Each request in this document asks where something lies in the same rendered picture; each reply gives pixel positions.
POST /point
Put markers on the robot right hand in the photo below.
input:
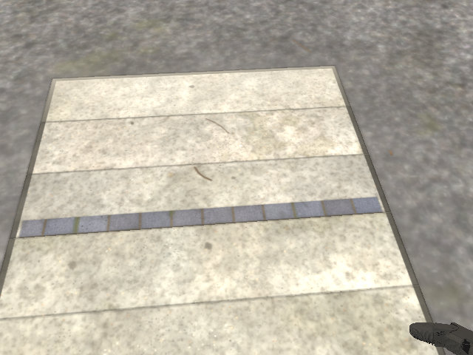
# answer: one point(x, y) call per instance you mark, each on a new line
point(453, 337)

